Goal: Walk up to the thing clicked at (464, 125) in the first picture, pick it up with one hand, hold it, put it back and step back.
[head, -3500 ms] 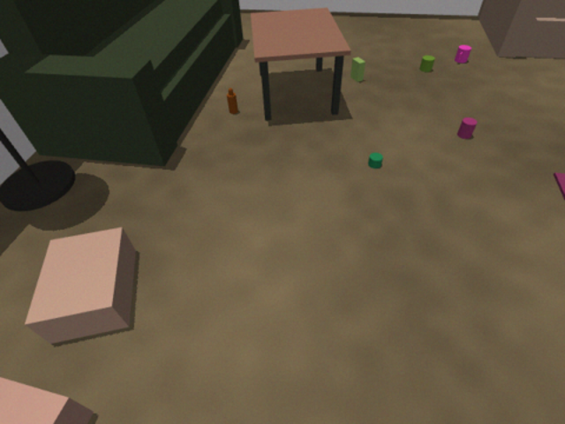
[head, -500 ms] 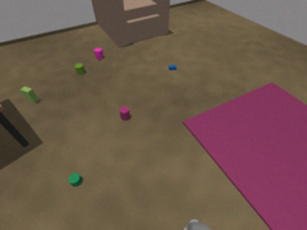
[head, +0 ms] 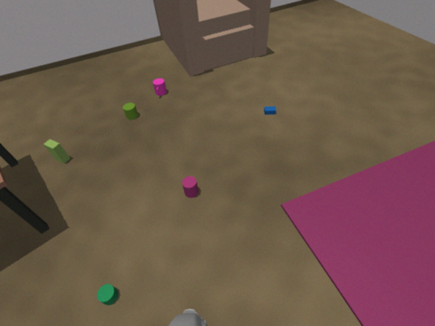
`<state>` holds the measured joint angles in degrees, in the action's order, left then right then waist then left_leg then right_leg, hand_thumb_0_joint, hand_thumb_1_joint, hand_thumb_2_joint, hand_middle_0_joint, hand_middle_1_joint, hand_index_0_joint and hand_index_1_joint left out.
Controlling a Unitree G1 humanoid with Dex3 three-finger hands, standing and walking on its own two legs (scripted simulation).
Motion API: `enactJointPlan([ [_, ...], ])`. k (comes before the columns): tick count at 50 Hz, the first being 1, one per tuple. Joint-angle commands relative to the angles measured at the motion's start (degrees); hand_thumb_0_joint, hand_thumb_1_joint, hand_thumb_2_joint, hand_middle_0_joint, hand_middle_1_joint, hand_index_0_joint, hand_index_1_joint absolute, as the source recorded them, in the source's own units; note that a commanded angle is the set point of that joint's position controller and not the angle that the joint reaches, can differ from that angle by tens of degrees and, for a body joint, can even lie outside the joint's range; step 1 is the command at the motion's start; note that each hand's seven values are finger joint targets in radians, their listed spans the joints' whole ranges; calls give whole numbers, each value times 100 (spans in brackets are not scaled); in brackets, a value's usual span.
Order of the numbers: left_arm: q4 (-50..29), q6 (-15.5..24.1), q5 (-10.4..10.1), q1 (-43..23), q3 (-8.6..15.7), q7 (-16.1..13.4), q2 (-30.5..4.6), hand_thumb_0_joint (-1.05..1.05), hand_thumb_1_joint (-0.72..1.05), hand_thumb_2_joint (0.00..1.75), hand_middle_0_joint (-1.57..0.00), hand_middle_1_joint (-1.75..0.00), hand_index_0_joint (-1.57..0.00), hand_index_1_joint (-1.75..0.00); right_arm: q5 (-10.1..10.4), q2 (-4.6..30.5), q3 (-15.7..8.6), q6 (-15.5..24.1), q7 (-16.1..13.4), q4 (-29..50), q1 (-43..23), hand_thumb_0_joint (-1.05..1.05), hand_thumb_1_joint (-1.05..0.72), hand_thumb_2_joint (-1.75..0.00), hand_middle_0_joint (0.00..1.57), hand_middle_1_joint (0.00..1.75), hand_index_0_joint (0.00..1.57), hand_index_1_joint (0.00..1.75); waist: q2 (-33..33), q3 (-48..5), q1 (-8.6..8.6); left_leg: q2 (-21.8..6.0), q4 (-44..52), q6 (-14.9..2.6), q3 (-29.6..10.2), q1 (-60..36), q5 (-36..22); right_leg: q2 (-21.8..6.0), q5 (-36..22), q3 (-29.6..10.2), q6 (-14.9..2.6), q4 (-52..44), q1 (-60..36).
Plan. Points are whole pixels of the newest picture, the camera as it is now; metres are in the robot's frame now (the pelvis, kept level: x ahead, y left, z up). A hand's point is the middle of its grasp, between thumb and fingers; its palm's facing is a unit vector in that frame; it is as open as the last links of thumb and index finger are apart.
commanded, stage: walk up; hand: left
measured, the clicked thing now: (190, 187) +0.91 +0.26 -0.72
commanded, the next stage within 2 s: none
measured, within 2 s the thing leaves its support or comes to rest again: neither
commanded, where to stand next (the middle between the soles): +0.55 +0.00 m, yaw +0 degrees
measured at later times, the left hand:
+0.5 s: hand (120, 265) +0.28 +0.27 -0.14, palm faces -0.04 -0.90 -0.43, open 7.4 cm
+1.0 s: hand (123, 231) +0.37 +0.30 -0.16, palm faces +0.00 -0.93 -0.38, open 7.4 cm
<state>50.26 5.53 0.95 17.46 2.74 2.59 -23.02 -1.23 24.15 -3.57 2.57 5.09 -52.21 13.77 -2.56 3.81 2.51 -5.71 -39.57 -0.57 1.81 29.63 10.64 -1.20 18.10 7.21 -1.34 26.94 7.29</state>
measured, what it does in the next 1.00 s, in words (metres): walks ahead: left foot, then right foot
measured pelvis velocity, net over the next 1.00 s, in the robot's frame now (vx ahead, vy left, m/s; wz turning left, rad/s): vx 0.37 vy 0.02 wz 0.04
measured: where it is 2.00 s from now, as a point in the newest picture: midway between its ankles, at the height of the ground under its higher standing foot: (232, 254)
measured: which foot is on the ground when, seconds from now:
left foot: up 0.00-0.06, down 0.08-0.48, up 0.50-0.88, down 0.90-1.00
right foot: down 0.00-0.10, up 0.12-0.46, down 0.48-0.92, up 0.94-1.00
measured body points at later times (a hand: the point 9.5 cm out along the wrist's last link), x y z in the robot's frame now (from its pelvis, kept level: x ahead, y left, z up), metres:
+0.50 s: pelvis +0.20 -0.02 -0.02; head +0.20 -0.04 +0.43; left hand +0.28 +0.32 -0.11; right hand +0.24 -0.34 -0.14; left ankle +0.16 +0.13 -0.73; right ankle +0.29 -0.14 -0.74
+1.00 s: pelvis +0.37 +0.02 -0.01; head +0.38 +0.04 +0.44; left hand +0.37 +0.35 -0.14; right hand +0.48 -0.30 -0.10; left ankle +0.43 +0.14 -0.74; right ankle +0.32 -0.12 -0.68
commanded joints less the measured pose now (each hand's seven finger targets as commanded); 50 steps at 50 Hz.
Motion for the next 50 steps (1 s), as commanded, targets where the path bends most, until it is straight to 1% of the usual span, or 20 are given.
enactJointPlan([
  [1,-487,88,-34,-246,469,-83,-1735,0,90,90,-20,-30,-20,-30,41,961,-331,210,-19,493,-154,0,-90,-90,20,30,20,30,827,-140,-220,110,579,-121,259,-1065,-333,-1464,-703,-873,-927,-761,559],
  [3,-487,57,-23,-207,363,-95,-1555,0,90,90,-20,-30,-20,-30,6,1144,-431,242,-91,282,494,0,-90,-90,20,30,20,30,337,-432,-614,398,751,-239,406,-2397,-53,-1142,-1496,-501,-730,474,1101],
  [4,-500,35,-41,81,245,-99,-1227,0,90,90,-20,-30,-20,-30,-22,1471,-547,287,-167,142,1116,0,-90,-90,20,30,20,30,-636,-889,-859,81,1250,-533,-278,-3427,718,-692,-1602,-121,-504,2158,1635],
  [5,-597,21,-102,253,126,-91,-737,0,90,90,-20,-30,-20,-30,-77,1971,-655,317,-263,259,1420,0,-90,-90,20,30,20,30,-1843,-1133,-862,-1418,1772,-998,-2853,-4242,1125,105,872,-168,-115,3720,3022],
  [6,-497,-19,-114,191,251,-186,-1345,0,90,90,-20,-30,-20,-30,142,2189,-705,310,-277,398,1288,0,-90,-90,20,30,20,30,-1028,-1191,-884,-2070,2414,-1661,-4153,-3924,1418,125,1455,-722,-185,4175,3320],
  [7,-425,-40,-96,-57,236,-218,-1569,0,90,90,-20,-30,-20,-30,208,2005,-663,277,-291,417,1025,0,-90,-90,20,30,20,30,-345,-776,-778,-1943,2304,-1672,-3561,-3367,1052,-122,1115,-1155,-172,4454,3306],
  [11,-49,-96,-117,419,255,-94,-1365,0,90,90,-20,-30,-20,-30,169,1422,-371,323,-339,577,333,0,-90,-90,20,30,20,30,-450,-230,-274,-1110,2246,-1174,-1163,-1958,-215,-579,251,-995,-39,3341,2433],
  [15,-205,-115,-32,-32,299,55,-1202,0,90,90,-20,-30,-20,-30,70,1605,-415,332,-298,691,340,0,-90,-90,20,30,20,30,-674,-83,-392,-1177,2451,-1454,-990,-1716,441,-626,115,-702,126,2113,2234],
  [22,45,-17,15,275,477,62,-1335,0,90,90,-20,-30,-20,-30,86,1394,-308,215,-208,859,-75,0,-90,-90,20,30,20,30,-89,-270,39,-538,1286,-848,-274,-468,1764,-53,-708,-165,5,639,-4],
  [23,125,23,24,632,545,1,-1450,0,90,90,-20,-30,-20,-30,65,1162,-226,204,-219,860,58,0,-90,-90,20,30,20,30,447,-465,246,-300,377,-675,-45,-121,1509,-35,-165,-366,-109,399,-703],
  [24,180,95,60,1196,664,-93,-1855,0,90,90,-20,-30,-20,-30,87,723,-85,212,-224,924,165,0,-90,-90,20,30,20,30,1918,-531,499,312,-1680,-384,468,553,1460,-1227,1222,-2299,-412,-686,-1075],
  [25,3,130,11,1093,689,-128,-2279,0,90,90,-20,-30,-20,-30,109,893,-95,170,-271,942,174,0,-90,-90,20,30,20,30,1951,-423,436,749,-2499,-182,128,1444,2033,-2367,1788,-4514,-1151,-1595,-1085],
  [26,-112,94,-68,711,631,-123,-2200,0,90,90,-20,-30,-20,-30,52,1328,-217,112,-340,849,-46,0,-90,-90,20,30,20,30,1176,-41,310,264,-2686,-145,-511,1326,1967,-2587,1888,-4571,-1487,-1510,-376],
  [31,-288,103,-71,55,479,-159,-1679,0,90,90,-20,-30,-20,-30,82,1208,-266,69,-201,347,566,0,-90,-90,20,30,20,30,1219,-48,-153,-17,-1642,-48,-465,454,868,-1478,351,-1952,-1071,-1273,318],
  [40,-429,104,-49,163,486,-137,-1770,0,90,90,-20,-30,-20,-30,1,1019,-327,75,-21,578,-236,0,-90,-90,20,30,20,30,942,41,16,44,200,42,69,-340,150,-1440,652,-1270,-1021,-1115,556],
  [44,-444,21,-50,48,331,-146,-1573,0,90,90,-20,-30,-20,-30,-24,1112,-417,174,-108,354,525,0,-90,-90,20,30,20,30,383,-374,-591,448,948,-151,388,-2248,328,-1132,-888,-663,-715,517,1212],
  [45,-472,12,-63,316,198,-138,-1226,0,90,90,-20,-30,-20,-30,-41,1476,-543,213,-192,216,1082,0,-90,-90,20,30,20,30,-693,-819,-807,12,1448,-400,-515,-3258,1144,-741,-1211,-281,-454,2218,1798],
  [46,-576,1,-148,370,99,-128,-821,0,90,90,-20,-30,-20,-30,-72,2033,-666,249,-261,377,1281,0,-90,-90,20,30,20,30,-1760,-779,-847,-1493,2332,-999,-3325,-3901,1864,252,806,-161,-59,3500,3449],
  [47,-430,-58,-78,223,225,-244,-1432,0,90,90,-20,-30,-20,-30,118,2161,-689,218,-261,439,1162,0,-90,-90,20,30,20,30,-1041,-620,-825,-1962,2510,-1530,-3851,-3204,1965,-85,1364,-814,-157,3937,3354],
  [50,-156,-79,-133,381,247,-194,-1451,0,90,90,-20,-30,-20,-30,127,1554,-458,214,-319,623,511,0,-90,-90,20,30,20,30,-338,-79,-416,-1242,2281,-1226,-1968,-2318,702,-497,513,-1181,-129,3580,2943],
])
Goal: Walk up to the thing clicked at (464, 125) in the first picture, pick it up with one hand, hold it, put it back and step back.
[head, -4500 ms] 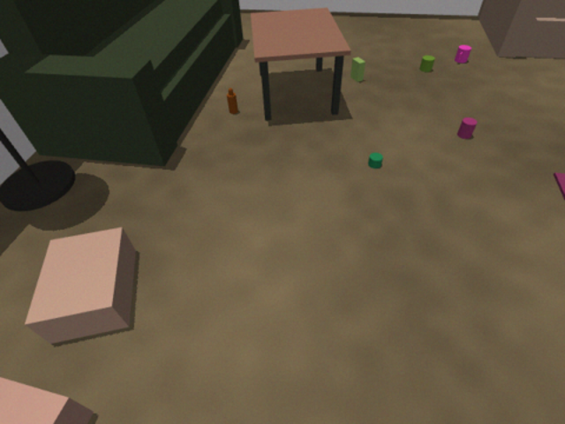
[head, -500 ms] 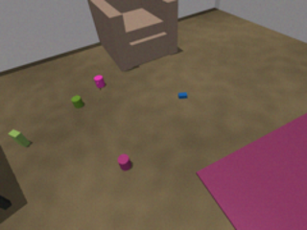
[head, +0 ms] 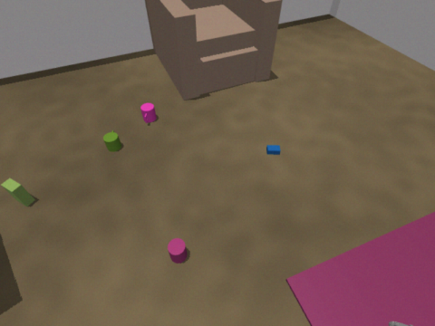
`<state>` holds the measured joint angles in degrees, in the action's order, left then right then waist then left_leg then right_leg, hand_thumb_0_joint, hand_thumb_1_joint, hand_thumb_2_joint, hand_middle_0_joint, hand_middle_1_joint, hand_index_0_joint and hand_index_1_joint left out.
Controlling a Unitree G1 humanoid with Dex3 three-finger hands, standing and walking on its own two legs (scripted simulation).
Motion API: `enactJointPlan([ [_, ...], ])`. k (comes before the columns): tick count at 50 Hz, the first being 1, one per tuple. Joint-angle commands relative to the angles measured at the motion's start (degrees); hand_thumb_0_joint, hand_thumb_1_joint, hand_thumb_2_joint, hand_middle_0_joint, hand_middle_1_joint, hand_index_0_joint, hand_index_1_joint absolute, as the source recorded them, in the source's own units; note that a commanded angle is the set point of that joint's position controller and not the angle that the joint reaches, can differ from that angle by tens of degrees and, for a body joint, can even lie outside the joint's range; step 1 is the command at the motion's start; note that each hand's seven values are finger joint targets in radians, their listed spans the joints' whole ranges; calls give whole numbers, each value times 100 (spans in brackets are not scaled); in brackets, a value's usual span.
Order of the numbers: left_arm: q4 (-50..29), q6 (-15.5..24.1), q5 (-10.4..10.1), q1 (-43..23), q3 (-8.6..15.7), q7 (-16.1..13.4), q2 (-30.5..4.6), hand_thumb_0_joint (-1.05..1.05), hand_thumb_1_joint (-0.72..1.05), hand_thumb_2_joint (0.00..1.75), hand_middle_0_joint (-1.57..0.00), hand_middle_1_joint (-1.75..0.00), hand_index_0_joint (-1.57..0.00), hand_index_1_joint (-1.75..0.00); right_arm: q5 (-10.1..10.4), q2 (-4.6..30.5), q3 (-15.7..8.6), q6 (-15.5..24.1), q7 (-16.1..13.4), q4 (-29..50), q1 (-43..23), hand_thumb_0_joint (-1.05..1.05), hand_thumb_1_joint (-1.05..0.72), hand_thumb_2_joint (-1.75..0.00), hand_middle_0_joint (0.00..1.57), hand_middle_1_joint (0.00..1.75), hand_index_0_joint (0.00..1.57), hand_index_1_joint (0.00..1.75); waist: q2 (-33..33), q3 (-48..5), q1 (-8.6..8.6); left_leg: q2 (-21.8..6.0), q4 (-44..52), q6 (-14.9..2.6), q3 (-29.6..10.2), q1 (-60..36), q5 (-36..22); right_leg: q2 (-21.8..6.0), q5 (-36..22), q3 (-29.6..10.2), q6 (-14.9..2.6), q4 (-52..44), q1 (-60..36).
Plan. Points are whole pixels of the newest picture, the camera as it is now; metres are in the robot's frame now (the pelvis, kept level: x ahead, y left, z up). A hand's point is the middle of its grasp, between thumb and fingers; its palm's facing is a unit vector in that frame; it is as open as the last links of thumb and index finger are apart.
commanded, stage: walk up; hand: left
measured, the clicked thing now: (177, 250) +0.55 +0.21 -0.71
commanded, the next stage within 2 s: stand in 1.90 s
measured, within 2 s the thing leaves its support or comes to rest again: neither
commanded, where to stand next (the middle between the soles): +0.19 -0.02 m, yaw -2 degrees
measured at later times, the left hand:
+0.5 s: hand (109, 299) +0.21 +0.25 -0.12, palm faces -0.05 -0.90 -0.43, open 7.4 cm
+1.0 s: hand (112, 287) +0.24 +0.26 -0.14, palm faces +0.00 -0.94 -0.34, open 7.4 cm
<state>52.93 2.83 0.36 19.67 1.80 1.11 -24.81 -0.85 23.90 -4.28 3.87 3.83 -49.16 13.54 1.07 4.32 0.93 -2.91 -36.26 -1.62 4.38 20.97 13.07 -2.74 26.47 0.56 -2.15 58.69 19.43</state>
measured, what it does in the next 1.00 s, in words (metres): walks ahead: right foot, then left foot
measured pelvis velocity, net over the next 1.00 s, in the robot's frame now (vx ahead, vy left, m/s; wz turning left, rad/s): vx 0.16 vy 0.00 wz -0.02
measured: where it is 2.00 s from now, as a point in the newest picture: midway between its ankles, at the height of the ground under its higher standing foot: outside the picture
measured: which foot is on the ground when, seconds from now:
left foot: down 0.00-0.30, up 0.32-0.56, down 0.58-1.00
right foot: up 0.00-0.26, down 0.28-1.00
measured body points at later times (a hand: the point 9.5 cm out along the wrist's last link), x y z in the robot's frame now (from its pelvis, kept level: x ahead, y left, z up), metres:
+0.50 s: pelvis +0.12 -0.02 +0.00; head +0.14 -0.05 +0.45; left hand +0.21 +0.30 -0.09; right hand +0.17 -0.33 -0.14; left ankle +0.16 +0.12 -0.69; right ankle +0.18 -0.14 -0.72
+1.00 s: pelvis +0.16 +0.00 +0.02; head +0.17 +0.01 +0.47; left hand +0.24 +0.31 -0.12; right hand +0.27 -0.30 -0.11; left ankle +0.19 +0.13 -0.72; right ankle +0.19 -0.14 -0.72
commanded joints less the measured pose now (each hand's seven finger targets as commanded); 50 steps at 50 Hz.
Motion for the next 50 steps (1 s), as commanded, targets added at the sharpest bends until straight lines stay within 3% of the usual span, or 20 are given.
enactJointPlan([
  [1,-326,181,-73,341,349,-11,-1262,0,90,90,-20,-30,-20,-30,112,1507,-337,97,-199,321,410,0,-90,-90,20,30,20,30,-907,-172,-149,-1370,1886,-1054,-1723,-1305,128,-431,-517,-351,-8,95,1500],
  [6,-467,169,9,-127,369,114,-1010,0,90,90,-20,-30,-20,-30,25,1587,-333,98,-174,417,446,0,-90,-90,20,30,20,30,-1137,-31,-288,-1361,2027,-1312,-1278,-867,122,-377,-785,85,201,-1154,1016],
  [10,-311,190,33,-113,349,4,-833,0,90,90,-20,-30,-20,-30,44,1422,-199,-4,-221,470,68,0,-90,-90,20,30,20,30,-931,-172,-61,-1162,1258,-1091,-754,-392,-1467,-43,-1508,356,184,-1932,68],
  [12,-194,235,53,71,366,-67,-829,0,90,90,-20,-30,-20,-30,110,1214,-99,-79,-246,481,-18,0,-90,-90,20,30,20,30,-557,-456,136,-903,411,-763,-466,-92,-1406,181,-2157,401,108,-2597,-878],
  [13,-165,266,63,211,410,-123,-989,0,90,90,-20,-30,-20,-30,149,953,-1,-91,-267,488,-13,0,-90,-90,20,30,20,30,-132,-652,264,-672,-148,-512,-297,16,-969,104,-2159,183,-9,-2956,-1339],
  [14,-205,315,104,475,567,-139,-1448,0,90,90,-20,-30,-20,-30,182,706,79,-76,-252,545,299,0,-90,-90,20,30,20,30,1132,-941,315,-140,-1484,-278,43,576,345,-869,-1469,-1309,-283,-3602,-1863],
  [15,-404,339,74,199,574,-153,-1763,0,90,90,-20,-30,-20,-30,126,631,139,-165,-264,461,563,0,-90,-90,20,30,20,30,1260,-724,113,358,-2168,-55,-115,1334,1852,-2003,-644,-3213,-868,-4306,-1773],
  [16,-418,274,5,70,601,-144,-1896,0,90,90,-20,-30,-20,-30,75,1230,-73,-244,-350,322,439,0,-90,-90,20,30,20,30,834,-615,203,135,-2632,-100,-481,1262,2302,-2224,-401,-3444,-1401,-4147,-1478],
  [17,-457,240,-32,-2,569,-156,-1727,0,90,90,-20,-30,-20,-30,76,1314,-102,-265,-374,259,375,0,-90,-90,20,30,20,30,601,-426,193,-9,-2692,-79,-708,1414,2134,-2010,-467,-2979,-1412,-4090,-1322],
  [21,-531,186,46,-504,439,-177,-1429,0,90,90,-20,-30,-20,-30,42,1113,-65,-265,-315,-125,674,0,-90,-90,20,30,20,30,997,-408,-41,-139,-1808,47,-523,838,1281,-1264,-1250,-1407,-1001,-3859,-676],
  [25,-483,100,51,-858,368,-174,-1279,0,90,90,-20,-30,-20,-30,39,873,-19,-252,-316,-345,469,0,-90,-90,20,30,20,30,1004,-577,-65,38,-459,113,-215,-233,710,-1092,-1890,-802,-889,-3335,-43],
  [27,-454,17,-22,-1061,282,-158,-1167,0,90,90,-20,-30,-20,-30,26,898,-42,-220,-356,-494,494,0,-90,-90,20,30,20,30,658,-640,-196,161,165,61,-108,-1006,-44,-1002,-1430,-668,-671,-2957,511],
  [28,-434,-20,-47,-1124,204,-152,-990,0,90,90,-20,-30,-20,-30,-1,955,-52,-189,-390,-514,416,0,-90,-90,20,30,20,30,481,-586,-253,104,542,1,-270,-1144,-106,-921,-1211,-637,-490,-2816,711],
  [29,-406,-55,-83,-1062,124,-139,-780,0,90,90,-20,-30,-20,-30,-45,1172,-77,-157,-411,-465,285,0,-90,-90,20,30,20,30,-62,-532,-193,-437,1020,-107,-1051,-1141,139,-691,-844,-507,-258,-2529,964],
  [30,-301,-106,-140,-967,85,-132,-639,0,90,90,-20,-30,-20,-30,-27,1462,-85,-118,-403,-319,-276,0,-90,-90,20,30,20,30,-766,-411,33,-1231,1720,-469,-2366,-230,1267,-64,-63,-104,47,-2205,555],
  [31,-22,-141,-122,-939,194,-158,-921,0,90,90,-20,-30,-20,-30,48,1534,-59,-155,-370,-348,-584,0,-90,-90,20,30,20,30,-764,-203,97,-1359,1813,-735,-2328,609,1830,7,89,-49,38,-1906,-378],
  [35,318,-45,-58,-1030,159,-133,-1000,0,90,90,-20,-30,-20,-30,69,1055,175,-187,-345,-593,-783,0,-90,-90,20,30,20,30,-583,-272,84,-522,1259,-122,-1220,257,1161,-343,-809,-561,-74,-3135,-591],
  [38,463,-13,-68,-1411,91,-128,-983,0,90,90,-20,-30,-20,-30,76,1053,198,-180,-337,-825,-692,0,-90,-90,20,30,20,30,-506,-446,-95,-514,1340,-97,-1188,-392,671,-381,-1094,-536,-49,-3253,-434],
  [44,843,-14,-113,-1514,31,-150,-899,0,90,90,-20,-30,-20,-30,130,1001,224,-159,-387,-1047,-1019,0,-90,-90,20,30,20,30,-293,-830,-49,-546,1220,-85,-909,-1042,-1169,-467,-2498,-363,63,-3459,-963],
  [50,1073,-60,-103,-1732,-19,-143,-790,0,90,90,-20,-30,-20,-30,134,941,210,-222,-386,-1256,-1331,0,-90,-90,20,30,20,30,-208,-738,-44,-558,1621,-41,-860,-1309,-900,-521,-2275,-370,129,-3833,-967],
])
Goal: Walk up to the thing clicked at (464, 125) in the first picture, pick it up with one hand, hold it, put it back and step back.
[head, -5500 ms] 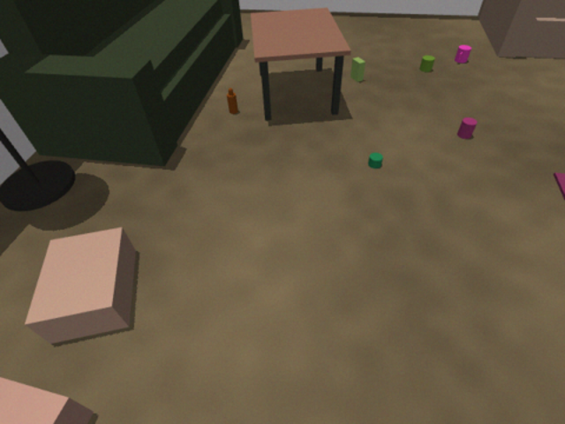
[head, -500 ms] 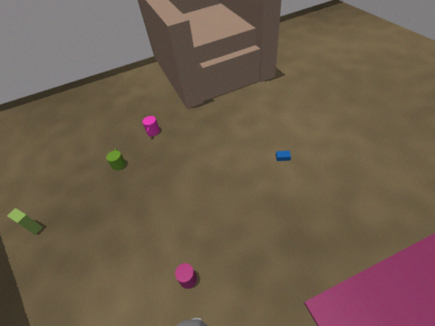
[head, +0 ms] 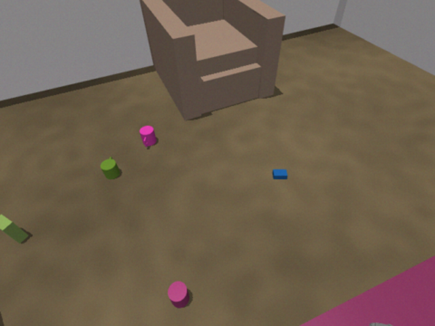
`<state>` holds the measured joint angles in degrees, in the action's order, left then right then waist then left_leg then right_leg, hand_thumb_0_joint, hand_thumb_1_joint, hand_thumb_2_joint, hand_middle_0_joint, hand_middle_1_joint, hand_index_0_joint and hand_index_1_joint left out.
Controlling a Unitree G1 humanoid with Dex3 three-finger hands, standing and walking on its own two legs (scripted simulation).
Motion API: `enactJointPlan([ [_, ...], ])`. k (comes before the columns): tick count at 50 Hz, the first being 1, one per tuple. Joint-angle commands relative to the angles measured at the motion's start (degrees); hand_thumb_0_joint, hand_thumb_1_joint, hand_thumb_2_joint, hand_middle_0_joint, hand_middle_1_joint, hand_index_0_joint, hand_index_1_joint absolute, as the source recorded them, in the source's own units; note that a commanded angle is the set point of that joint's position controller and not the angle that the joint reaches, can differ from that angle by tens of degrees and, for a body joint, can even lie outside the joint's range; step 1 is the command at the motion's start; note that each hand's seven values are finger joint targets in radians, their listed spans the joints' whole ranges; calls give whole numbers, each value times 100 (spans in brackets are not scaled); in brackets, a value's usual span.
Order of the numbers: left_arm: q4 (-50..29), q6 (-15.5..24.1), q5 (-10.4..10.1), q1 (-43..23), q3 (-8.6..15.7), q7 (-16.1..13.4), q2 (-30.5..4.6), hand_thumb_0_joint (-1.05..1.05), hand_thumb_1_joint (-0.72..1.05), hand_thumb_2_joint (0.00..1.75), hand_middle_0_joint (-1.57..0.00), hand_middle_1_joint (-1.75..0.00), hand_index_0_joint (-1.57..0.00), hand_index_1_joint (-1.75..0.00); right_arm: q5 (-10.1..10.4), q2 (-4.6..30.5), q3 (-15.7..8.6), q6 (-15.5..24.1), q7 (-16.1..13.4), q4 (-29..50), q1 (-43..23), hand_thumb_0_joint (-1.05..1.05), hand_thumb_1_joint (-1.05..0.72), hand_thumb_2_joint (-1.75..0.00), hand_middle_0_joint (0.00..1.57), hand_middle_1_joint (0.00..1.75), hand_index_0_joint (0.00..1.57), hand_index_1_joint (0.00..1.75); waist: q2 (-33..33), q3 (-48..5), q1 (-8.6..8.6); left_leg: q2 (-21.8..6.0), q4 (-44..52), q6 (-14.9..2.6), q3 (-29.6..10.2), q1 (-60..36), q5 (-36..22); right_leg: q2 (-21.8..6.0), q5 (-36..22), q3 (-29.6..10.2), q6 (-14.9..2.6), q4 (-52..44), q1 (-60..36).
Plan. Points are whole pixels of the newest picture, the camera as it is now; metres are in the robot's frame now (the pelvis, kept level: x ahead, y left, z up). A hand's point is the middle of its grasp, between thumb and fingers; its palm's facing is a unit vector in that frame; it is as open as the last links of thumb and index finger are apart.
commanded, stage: walk up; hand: left
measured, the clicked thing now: (178, 294) +0.38 +0.22 -0.73
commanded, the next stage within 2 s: stand in 0.90 s
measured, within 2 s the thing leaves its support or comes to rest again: neither
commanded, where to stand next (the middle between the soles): +0.03 -0.03 m, yaw -1 degrees
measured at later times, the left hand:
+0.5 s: hand out of the picture +0.09 +0.25 -0.15, palm faces -0.02 -0.94 -0.34, open 7.4 cm
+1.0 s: hand out of the picture +0.11 +0.25 -0.15, palm faces -0.02 -0.94 -0.34, open 7.4 cm
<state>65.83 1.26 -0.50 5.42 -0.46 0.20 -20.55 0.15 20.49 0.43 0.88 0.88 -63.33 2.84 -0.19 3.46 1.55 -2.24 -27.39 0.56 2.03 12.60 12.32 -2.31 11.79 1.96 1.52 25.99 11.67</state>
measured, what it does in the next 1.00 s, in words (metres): stands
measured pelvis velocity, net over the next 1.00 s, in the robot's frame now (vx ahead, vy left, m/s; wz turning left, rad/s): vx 0.02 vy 0.00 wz -0.01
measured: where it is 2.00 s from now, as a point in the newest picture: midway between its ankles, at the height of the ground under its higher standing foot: outside the picture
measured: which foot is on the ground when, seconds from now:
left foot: down 0.00-1.00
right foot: down 0.00-1.00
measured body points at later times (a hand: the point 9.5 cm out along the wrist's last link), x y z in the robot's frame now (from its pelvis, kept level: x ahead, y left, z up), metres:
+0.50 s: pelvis +0.01 +0.00 +0.01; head +0.02 +0.00 +0.46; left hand +0.10 +0.30 -0.12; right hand +0.08 -0.30 -0.13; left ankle +0.03 +0.13 -0.74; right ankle +0.03 -0.14 -0.74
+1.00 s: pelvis +0.02 +0.00 +0.01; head +0.03 +0.00 +0.46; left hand +0.11 +0.30 -0.12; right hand +0.10 -0.30 -0.13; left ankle +0.03 +0.13 -0.74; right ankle +0.03 -0.14 -0.74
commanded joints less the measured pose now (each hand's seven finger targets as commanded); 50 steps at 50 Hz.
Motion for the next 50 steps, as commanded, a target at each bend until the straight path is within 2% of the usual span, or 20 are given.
enactJointPlan([
  [1,-188,89,-7,-378,198,-46,-1185,0,90,90,-20,-30,-20,-30,24,1283,-267,67,-88,136,-314,0,-90,-90,20,30,20,30,-60,-577,-122,-616,821,-248,-642,-402,-706,-557,-729,-502,-215,-669,-219],
  [10,-75,90,63,-509,228,-36,-1194,0,90,90,-20,-30,-20,-30,-4,1221,-244,47,-48,-13,-449,0,-90,-90,20,30,20,30,109,-583,-123,-576,1141,-169,-569,-581,-417,-601,-526,-553,-152,-1080,-356],
  [19,-85,84,82,-519,280,-48,-1171,0,90,90,-20,-30,-20,-30,-23,1195,-276,56,-61,-53,-351,0,-90,-90,20,30,20,30,71,-661,-144,-559,1196,-138,-516,-647,-670,-595,-765,-489,-145,-1080,-537],
  [23,-105,68,82,-505,292,-53,-1165,0,90,90,-20,-30,-20,-30,-28,1180,-281,47,-66,-65,-299,0,-90,-90,20,30,20,30,46,-573,-156,-551,1183,-137,-519,-636,-600,-573,-563,-503,-159,-1121,-441],
  [40,-173,34,84,-544,320,-53,-1102,0,90,90,-20,-30,-20,-30,-37,1170,-283,45,-87,-76,-113,0,-90,-90,20,30,20,30,2,-562,-190,-552,1184,-130,-503,-602,-751,-554,-780,-501,-157,-1040,-529],
  [43,-193,30,83,-491,315,-50,-1110,0,90,90,-20,-30,-20,-30,-45,1184,-279,52,-92,-43,-147,0,-90,-90,20,30,20,30,-10,-552,-154,-555,1209,-136,-492,-620,-750,-558,-848,-502,-150,-1018,-514],
  [47,-273,37,104,-489,321,-52,-1168,0,90,90,-20,-30,-20,-30,-102,1166,-294,76,-111,23,-126,0,-90,-90,20,30,20,30,56,-658,-221,-632,1208,-72,-518,-767,-1096,-588,-889,-497,-161,-1022,-528],
  [50,-303,46,97,-446,301,-51,-1125,0,90,90,-20,-30,-20,-30,-89,1191,-296,73,-111,29,-126,0,-90,-90,20,30,20,30,17,-626,-208,-627,1196,-89,-507,-754,-1040,-610,-902,-505,-151,-1061,-584],
])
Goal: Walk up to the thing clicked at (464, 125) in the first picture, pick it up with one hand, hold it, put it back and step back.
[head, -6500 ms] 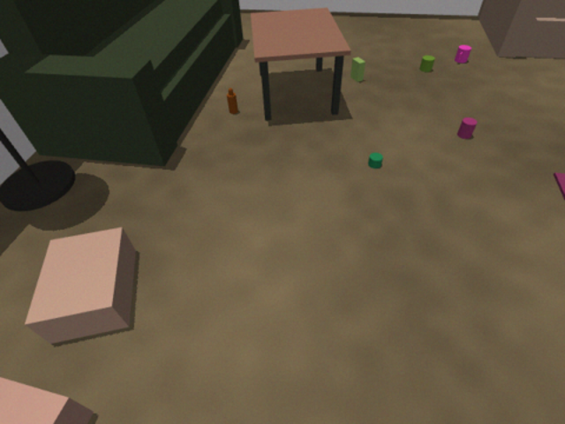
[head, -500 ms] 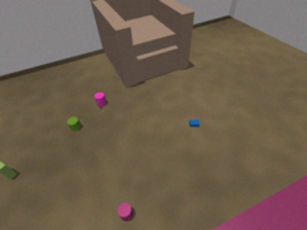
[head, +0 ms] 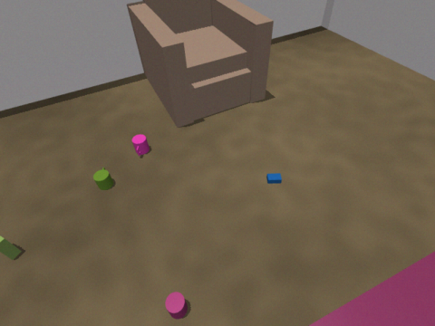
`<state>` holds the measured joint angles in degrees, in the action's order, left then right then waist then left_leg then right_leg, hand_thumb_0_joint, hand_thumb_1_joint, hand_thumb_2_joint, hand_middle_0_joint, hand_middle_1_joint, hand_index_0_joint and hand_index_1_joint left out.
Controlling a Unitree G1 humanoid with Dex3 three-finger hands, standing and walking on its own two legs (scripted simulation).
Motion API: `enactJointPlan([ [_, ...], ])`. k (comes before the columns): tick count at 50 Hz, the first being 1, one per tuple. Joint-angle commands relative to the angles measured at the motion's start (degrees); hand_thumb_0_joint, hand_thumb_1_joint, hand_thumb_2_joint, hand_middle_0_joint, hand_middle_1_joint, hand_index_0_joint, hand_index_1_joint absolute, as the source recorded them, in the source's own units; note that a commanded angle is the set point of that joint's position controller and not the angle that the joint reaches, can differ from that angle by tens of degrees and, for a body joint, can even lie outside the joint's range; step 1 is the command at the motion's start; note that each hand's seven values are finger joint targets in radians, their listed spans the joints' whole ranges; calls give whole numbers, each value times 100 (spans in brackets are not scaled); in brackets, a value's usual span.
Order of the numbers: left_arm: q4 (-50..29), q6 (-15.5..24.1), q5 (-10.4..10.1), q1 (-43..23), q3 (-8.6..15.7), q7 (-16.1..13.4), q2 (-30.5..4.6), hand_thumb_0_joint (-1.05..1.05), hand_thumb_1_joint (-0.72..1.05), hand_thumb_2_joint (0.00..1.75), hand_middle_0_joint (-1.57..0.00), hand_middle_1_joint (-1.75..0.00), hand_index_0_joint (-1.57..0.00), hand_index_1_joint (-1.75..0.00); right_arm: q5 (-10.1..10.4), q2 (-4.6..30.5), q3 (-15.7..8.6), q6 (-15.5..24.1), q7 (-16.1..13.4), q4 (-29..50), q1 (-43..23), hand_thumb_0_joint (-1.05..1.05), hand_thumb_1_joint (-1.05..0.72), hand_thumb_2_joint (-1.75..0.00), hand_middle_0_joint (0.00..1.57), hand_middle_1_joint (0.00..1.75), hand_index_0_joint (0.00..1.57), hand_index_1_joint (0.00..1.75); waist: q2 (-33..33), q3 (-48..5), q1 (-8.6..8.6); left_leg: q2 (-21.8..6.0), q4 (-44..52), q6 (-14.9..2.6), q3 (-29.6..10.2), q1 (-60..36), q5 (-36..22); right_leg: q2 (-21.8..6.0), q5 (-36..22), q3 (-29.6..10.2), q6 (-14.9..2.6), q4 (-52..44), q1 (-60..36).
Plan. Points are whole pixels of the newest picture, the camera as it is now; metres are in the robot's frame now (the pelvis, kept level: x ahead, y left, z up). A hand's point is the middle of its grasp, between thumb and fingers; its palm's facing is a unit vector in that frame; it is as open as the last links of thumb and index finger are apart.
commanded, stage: stand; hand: left
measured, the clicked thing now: (176, 305) +0.36 +0.22 -0.74
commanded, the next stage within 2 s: none
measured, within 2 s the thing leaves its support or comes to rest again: neither
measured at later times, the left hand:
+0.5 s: hand out of the picture +0.08 +0.25 -0.16, palm faces -0.01 -0.94 -0.35, open 7.4 cm
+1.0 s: hand out of the picture +0.09 +0.24 -0.15, palm faces -0.01 -0.94 -0.35, open 7.4 cm
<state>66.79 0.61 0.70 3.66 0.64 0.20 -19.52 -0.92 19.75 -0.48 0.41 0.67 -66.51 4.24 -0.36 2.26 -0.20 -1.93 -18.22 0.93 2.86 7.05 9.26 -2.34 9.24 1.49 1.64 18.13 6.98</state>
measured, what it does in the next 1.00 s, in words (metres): stands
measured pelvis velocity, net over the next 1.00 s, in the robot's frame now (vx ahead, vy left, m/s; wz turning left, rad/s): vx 0.01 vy -0.01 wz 0.01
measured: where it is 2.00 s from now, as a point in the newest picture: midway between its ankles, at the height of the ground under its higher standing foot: outside the picture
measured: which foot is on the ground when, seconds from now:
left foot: down 0.00-1.00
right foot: down 0.00-1.00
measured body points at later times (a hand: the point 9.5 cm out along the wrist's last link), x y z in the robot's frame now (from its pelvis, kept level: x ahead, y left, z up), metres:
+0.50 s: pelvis +0.01 -0.01 +0.00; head +0.02 -0.01 +0.45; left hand +0.08 +0.29 -0.13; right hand +0.09 -0.31 -0.14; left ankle +0.01 +0.13 -0.75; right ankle +0.01 -0.14 -0.75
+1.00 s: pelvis +0.01 -0.01 +0.00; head +0.02 -0.02 +0.45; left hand +0.09 +0.29 -0.13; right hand +0.09 -0.31 -0.14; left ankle +0.01 +0.13 -0.75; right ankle +0.01 -0.14 -0.75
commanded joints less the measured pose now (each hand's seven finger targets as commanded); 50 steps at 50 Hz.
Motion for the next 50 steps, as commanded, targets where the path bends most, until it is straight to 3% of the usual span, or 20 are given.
enactJointPlan([
  [1,-411,104,-19,-283,194,-54,-1257,0,90,90,-20,-30,-20,-30,10,1232,-202,122,-87,362,-257,0,-90,-90,20,30,20,30,78,-476,-41,-647,311,-105,-590,-130,-636,-600,-541,-438,-168,-269,-84],
  [7,-449,110,-22,-218,172,-46,-1269,0,90,90,-20,-30,-20,-30,19,1221,-203,120,-72,372,-250,0,-90,-90,20,30,20,30,88,-360,-35,-616,342,-90,-602,-63,-412,-594,-277,-461,-187,-346,-6],
  [13,-483,117,-17,-111,181,-40,-1303,0,90,90,-20,-30,-20,-30,30,1259,-203,132,-70,402,-263,0,-90,-90,20,30,20,30,21,-494,-11,-640,310,-111,-585,-206,-610,-625,-618,-468,-196,-301,-102],
  [23,-475,113,-42,-62,178,-51,-1317,0,90,90,-20,-30,-20,-30,37,1237,-190,111,-69,404,-193,0,-90,-90,20,30,20,30,80,-386,-28,-624,310,-95,-596,-187,-605,-595,-533,-443,-207,-321,-101],
  [29,-523,127,-30,-81,184,-55,-1348,0,90,90,-20,-30,-20,-30,25,1241,-190,111,-80,431,-152,0,-90,-90,20,30,20,30,50,-514,-42,-650,236,-112,-567,-271,-833,-629,-860,-468,-224,-284,-165],
  [44,-526,109,-32,-52,183,-52,-1309,0,90,90,-20,-30,-20,-30,34,1234,-162,106,-83,449,-144,0,-90,-90,20,30,20,30,89,-315,9,-642,300,-100,-569,-178,-561,-588,-546,-454,-219,-342,-72],
  [50,-537,108,-37,-29,185,-44,-1305,0,90,90,-20,-30,-20,-30,28,1260,-165,120,-91,447,-93,0,-90,-90,20,30,20,30,26,-416,7,-654,287,-106,-561,-218,-794,-603,-815,-456,-234,-286,-188],
])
